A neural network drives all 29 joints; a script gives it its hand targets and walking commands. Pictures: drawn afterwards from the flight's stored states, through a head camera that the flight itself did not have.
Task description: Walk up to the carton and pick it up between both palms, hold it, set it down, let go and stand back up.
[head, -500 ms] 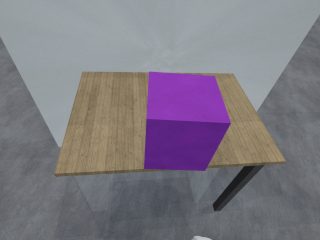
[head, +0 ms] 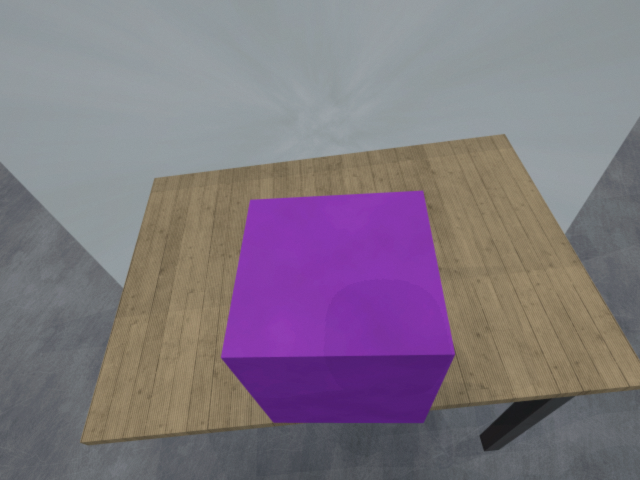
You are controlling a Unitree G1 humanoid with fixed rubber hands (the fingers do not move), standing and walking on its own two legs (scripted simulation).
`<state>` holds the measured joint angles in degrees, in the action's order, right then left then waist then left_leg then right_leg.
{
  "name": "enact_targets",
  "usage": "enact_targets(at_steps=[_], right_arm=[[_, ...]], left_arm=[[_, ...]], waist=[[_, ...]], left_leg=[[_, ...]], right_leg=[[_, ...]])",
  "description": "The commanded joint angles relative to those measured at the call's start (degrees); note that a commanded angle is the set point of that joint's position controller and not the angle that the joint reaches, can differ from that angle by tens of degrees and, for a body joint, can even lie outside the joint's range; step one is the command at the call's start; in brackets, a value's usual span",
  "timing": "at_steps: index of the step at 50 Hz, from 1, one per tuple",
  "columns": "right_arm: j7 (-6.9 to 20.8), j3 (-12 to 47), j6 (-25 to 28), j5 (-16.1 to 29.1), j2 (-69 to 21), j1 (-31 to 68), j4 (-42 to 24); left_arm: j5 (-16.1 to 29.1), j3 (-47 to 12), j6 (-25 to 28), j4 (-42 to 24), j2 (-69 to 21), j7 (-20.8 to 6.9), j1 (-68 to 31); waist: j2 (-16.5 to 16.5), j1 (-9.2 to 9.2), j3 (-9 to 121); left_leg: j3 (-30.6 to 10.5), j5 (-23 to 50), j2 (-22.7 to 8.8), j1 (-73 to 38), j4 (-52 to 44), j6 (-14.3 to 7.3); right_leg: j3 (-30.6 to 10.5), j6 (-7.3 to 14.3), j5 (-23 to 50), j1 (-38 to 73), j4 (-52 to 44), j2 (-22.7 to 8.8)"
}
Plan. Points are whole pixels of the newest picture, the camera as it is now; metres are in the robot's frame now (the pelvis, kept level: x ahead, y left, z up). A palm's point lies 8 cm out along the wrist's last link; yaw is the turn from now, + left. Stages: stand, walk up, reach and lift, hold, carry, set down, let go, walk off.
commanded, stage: walk up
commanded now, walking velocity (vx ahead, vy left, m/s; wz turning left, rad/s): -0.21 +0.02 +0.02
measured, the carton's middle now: (341, 317) +0.33 +0.02 +0.00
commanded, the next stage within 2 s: none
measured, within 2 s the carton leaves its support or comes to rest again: neither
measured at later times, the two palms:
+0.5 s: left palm out of the picture -0.02 +0.32 -0.16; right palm out of the picture -0.03 -0.20 -0.09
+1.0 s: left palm out of the picture -0.21 +0.27 -0.13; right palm out of the picture -0.13 -0.30 -0.15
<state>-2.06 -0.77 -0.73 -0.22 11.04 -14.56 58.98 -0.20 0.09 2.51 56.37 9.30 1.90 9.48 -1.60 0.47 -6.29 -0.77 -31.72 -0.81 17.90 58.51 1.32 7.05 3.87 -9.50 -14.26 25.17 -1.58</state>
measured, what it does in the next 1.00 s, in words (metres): walks backwards: left foot, then right foot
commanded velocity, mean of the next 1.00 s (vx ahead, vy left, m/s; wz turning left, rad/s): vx -0.09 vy -0.11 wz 0.03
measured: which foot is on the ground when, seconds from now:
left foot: up 0.00-0.34, down 0.36-0.98, up 1.00-1.00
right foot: down 0.00-0.38, up 0.40-0.96, down 0.98-1.00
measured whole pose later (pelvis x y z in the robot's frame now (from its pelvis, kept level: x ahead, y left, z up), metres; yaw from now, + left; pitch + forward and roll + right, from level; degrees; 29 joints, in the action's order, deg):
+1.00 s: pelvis -0.20 -0.01 -0.02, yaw +1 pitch -1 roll +0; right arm -2.7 -4.5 -4.1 -1.1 18.3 -13.4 54.6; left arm -0.6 3.2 -3.5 55.4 14.7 -0.8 21.2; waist -3.7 0.5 1.5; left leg 2.7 -15.6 -6.0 25.8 31.3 1.7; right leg 4.9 1.5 -21.2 -6.6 27.8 0.8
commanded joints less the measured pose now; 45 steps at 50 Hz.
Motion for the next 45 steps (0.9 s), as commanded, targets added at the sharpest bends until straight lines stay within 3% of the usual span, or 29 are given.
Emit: enact_targets(at_steps=[1, 3, 5, 8, 9, 12, 14, 15, 16, 17, 18, 19, 20, 21, 22, 23, 24, 25, 27, 29, 30, 32, 33, 37, 38, 41, 43, 44, 45], right_arm=[[-0.5, -2.0, -3.3, 0.4, 3.1, -10.0, 0.2], [-0.2, -2.6, -4.3, 0.1, 5.2, -7.3, -1.1], [0.2, -2.7, -4.8, -0.5, 5.4, -3.9, -3.0], [1.0, -2.2, -4.6, -1.1, 4.8, 1.8, -6.8], [1.2, -2.2, -4.5, -1.3, 5.4, 3.5, -7.9], [1.4, -2.4, -4.1, -1.5, 6.7, 3.3, -8.4], [1.3, -2.4, -3.4, -1.4, 6.8, 0.1, -8.0], [1.2, -2.4, -2.5, -1.2, 6.6, -2.5, -7.4], [0.9, -2.6, -1.4, -1.2, 7.8, -3.8, -7.1], [0.6, -3.3, -0.4, -1.9, 11.2, -3.3, -7.1], [0.1, -4.6, -0.2, -2.5, 17.6, -3.8, -8.0], [-0.5, -5.0, -0.7, -2.3, 20.7, -4.1, -7.6], [-0.7, -5.1, -1.0, -2.2, 19.7, -1.5, -7.5], [-0.6, -4.0, -1.3, -1.9, 15.6, 1.0, -8.1], [-0.8, -3.0, -1.3, -1.7, 12.7, 3.6, -9.2], [-1.3, -2.9, -1.3, -1.8, 12.0, 6.9, -10.3], [-1.5, -3.6, -0.9, -1.6, 13.3, 7.3, -10.4], [-1.4, -3.9, -0.5, -1.1, 13.5, 5.8, -10.0], [-0.8, -3.9, 0.0, -0.5, 13.0, -0.3, -8.6], [-0.7, -4.1, 0.1, -0.2, 13.3, -3.0, -7.9], [-0.8, -4.2, 0.2, -0.3, 13.8, -2.8, -7.8], [-0.6, -4.6, 0.2, -0.3, 14.8, -2.8, -7.3], [-0.5, -4.5, 0.2, -0.4, 14.6, -2.6, -7.2], [-0.2, -4.0, 0.1, -1.0, 14.6, 0.8, -8.0], [-0.3, -4.0, 0.1, -1.2, 15.0, 0.5, -8.0], [-0.7, -5.1, -0.9, -1.6, 18.4, -2.2, -6.7], [-0.9, -6.3, -1.8, -1.6, 20.3, -0.4, -6.6], [-1.0, -6.5, -2.1, -1.5, 19.8, 2.1, -7.2], [-1.0, -6.4, -2.3, -1.3, 18.5, 4.4, -7.8]], left_arm=[[-0.1, 2.7, -0.1, -2.0, 11.9, 0.2, 5.5], [-0.6, 3.0, -0.6, -2.8, 11.9, 0.3, 5.1], [-0.7, 3.5, -1.4, -3.7, 12.1, 0.4, 4.0], [-0.8, 3.8, -3.0, -4.7, 11.8, 0.7, 1.1], [-1.2, 3.7, -3.5, -4.9, 11.3, 0.7, 0.9], [-1.6, 4.0, -4.6, -5.0, 11.5, 0.6, 2.2], [-1.5, 4.7, -5.2, -5.0, 13.3, 0.6, 1.8], [-1.3, 4.9, -5.6, -4.8, 13.4, 0.6, 1.7], [-1.4, 5.0, -6.3, -4.4, 12.6, 0.4, 3.7], [-1.4, 4.5, -7.0, -5.0, 9.8, -0.2, 5.8], [-1.5, 4.1, -7.9, -6.5, 7.6, -0.5, 7.4], [-2.1, 4.3, -9.1, -7.7, 8.7, -0.4, 6.5], [-2.0, 4.9, -9.8, -8.7, 9.5, -0.6, 3.7], [-2.1, 5.4, -9.9, -8.6, 11.4, -1.3, 1.4], [-1.5, 5.9, -9.6, -8.1, 11.9, -2.2, 1.0], [-0.8, 6.0, -9.1, -7.3, 11.8, -2.9, 3.4], [-0.8, 5.7, -8.7, -6.7, 11.1, -2.9, 5.6], [-1.1, 5.5, -8.4, -6.0, 11.0, -2.8, 6.7], [-1.1, 5.3, -8.5, -5.7, 11.0, -2.4, 6.9], [-1.0, 5.3, -8.8, -6.1, 10.8, -2.4, 6.5], [-1.0, 5.3, -9.0, -6.2, 10.7, -2.5, 6.7], [-1.2, 5.2, -9.2, -6.0, 10.5, -2.7, 7.0], [-1.5, 5.2, -9.0, -5.7, 10.8, -2.8, 7.6], [-1.1, 4.8, -8.3, -3.8, 10.1, -2.5, 9.7], [-1.1, 4.8, -8.1, -3.7, 10.2, -2.2, 9.6], [-1.0, 4.2, -7.5, -3.8, 9.7, -2.1, 11.2], [-0.5, 4.1, -7.3, -2.7, 9.4, -2.6, 16.7], [-0.2, 4.3, -7.2, -1.5, 9.2, -2.7, 20.3], [-0.1, 4.3, -6.8, 0.0, 8.8, -2.8, 25.0]], waist=[[9.5, -2.22, 8.0], [7.4, -2.25, 9.7], [7.4, -2.41, 10.4], [14.6, -2.08, 8.4], [16.5, -1.51, 6.7], [17.5, -0.4, 7.6], [16.7, -1.58, 10.1], [15.4, -3.11, 11.0], [9.7, -3.77, 10.1], [-3.2, -3.46, 7.8], [-17.5, -2.67, 6.4], [-19.1, -3.57, 4.1], [-25.4, -4.04, 1.1], [-18.0, -3.47, -2.0], [-11.8, -1.64, -2.3], [-7.3, 1.45, 0.1], [-8.2, 2.46, 3.5], [-8.3, 1.71, 6.8], [-9.6, -0.94, 10.2], [-11.8, -1.91, 10.9], [-13.4, -1.76, 10.9], [-17.5, -2.12, 10.3], [-18.0, -2.0, 10.6], [-16.5, -1.5, 8.8], [-13.7, -1.78, 8.8], [-13.8, -2.69, 9.3], [-15.1, -0.26, 9.6], [-14.3, 1.52, 8.9], [-10.0, 4.36, 8.2]], left_leg=[[-2.3, 5.5, 2.3, 3.6, 7.8, 2.1], [-2.6, 8.2, 2.2, 5.5, 11.2, 2.6], [-1.5, 9.9, 1.9, 7.4, 11.8, 2.8], [2.2, 11.4, -0.2, 5.5, 2.5, 3.3], [3.0, 11.1, -0.9, 4.7, -2.0, 3.3], [4.0, 7.7, -1.9, 3.0, -11.2, 2.3], [3.2, 10.1, -3.4, -1.7, -21.5, 0.8], [2.6, 16.4, -4.0, -6.0, -29.7, -0.2], [-0.1, 23.5, -6.0, -9.0, -37.4, -0.3], [-7.7, 25.9, -13.0, -11.1, -42.3, -0.4], [-23.9, 35.8, -28.8, -9.3, -43.5, -3.3], [-24.6, 38.0, -32.8, -0.6, -43.9, -8.2], [-28.0, 32.9, -32.7, 6.0, -46.9, -9.8], [-21.1, 31.9, -27.3, 7.8, -45.7, -7.7], [-13.1, 36.3, -21.6, 6.5, -42.7, -4.7], [-6.4, 39.4, -17.4, 2.5, -40.0, -2.0], [-3.4, 41.2, -16.0, -2.7, -38.5, -0.5], [-2.8, 43.3, -15.4, -6.0, -38.0, 0.2], [-4.3, 42.6, -15.2, -10.1, -38.1, 0.1], [-5.7, 35.7, -15.6, -12.0, -39.4, 0.4], [-6.1, 31.0, -16.0, -12.2, -40.4, -0.1], [-8.6, 13.5, -15.5, -11.3, -44.0, -0.7], [-9.7, 8.0, -15.4, -11.6, -45.5, -1.2], [-9.9, 6.6, -15.0, -8.7, -47.2, -4.1], [-10.6, 7.0, -15.9, -8.4, -47.3, -5.3], [-13.4, 3.3, -19.2, -6.4, -49.9, -7.2], [-12.5, -1.6, -19.9, 0.7, -53.2, -6.0], [-11.8, 0.6, -19.5, 5.0, -53.1, -5.0], [-8.9, 1.0, -17.2, 9.7, -49.9, -3.4]], right_leg=[[-8.1, 6.1, 64.8, 7.4, -4.1, -17.4], [-6.8, 5.8, 50.3, 6.4, -4.8, -17.8], [-4.6, 5.0, 38.2, 5.2, -4.8, -16.7], [-1.6, 4.8, 19.4, -0.8, -6.1, -14.0], [-2.0, 4.8, 17.0, -2.2, -6.3, -13.6], [-5.5, 6.1, 15.4, 1.2, -5.6, -15.4], [-6.6, 5.3, 16.8, 3.7, -2.3, -15.8], [-5.9, 3.6, 14.1, 2.6, 1.4, -13.9], [-4.1, 0.9, 6.3, -0.1, 6.7, -10.1], [-1.9, -1.7, -10.0, -9.1, 14.0, -4.1], [-2.5, -4.6, -25.9, -18.7, 26.8, 0.5], [-7.9, -4.6, -27.9, -17.5, 35.0, 1.3], [-12.2, -5.0, -28.1, -17.6, 40.8, 1.4], [-16.8, -5.1, -23.1, -17.0, 43.7, 0.7], [-19.1, -5.5, -17.6, -17.2, 44.8, 2.0], [-18.7, -6.0, -13.7, -18.6, 45.5, 3.9], [-16.9, -6.6, -11.4, -19.7, 47.2, 5.4], [-15.1, -7.2, -10.2, -19.4, 49.3, 6.3], [-14.3, -8.8, -9.2, -19.2, 51.9, 6.4], [-15.1, -9.9, -8.4, -20.6, 52.7, 6.4], [-15.3, -10.6, -7.9, -21.1, 52.4, 5.9], [-14.2, -11.1, -6.4, -20.4, 49.4, 5.0], [-13.5, -11.3, -6.4, -19.6, 47.2, 4.5], [-9.1, -10.8, -12.1, -12.5, 31.7, 3.2], [-8.0, -10.4, -14.3, -11.0, 28.4, 3.0], [-5.1, -8.2, -20.2, -4.6, 18.8, 1.9], [-3.5, -5.8, -21.6, 5.9, 11.1, 0.7], [-3.8, -4.7, -18.4, 11.4, 6.0, -0.2], [-4.1, -3.4, -12.8, 17.7, -1.4, -0.8]])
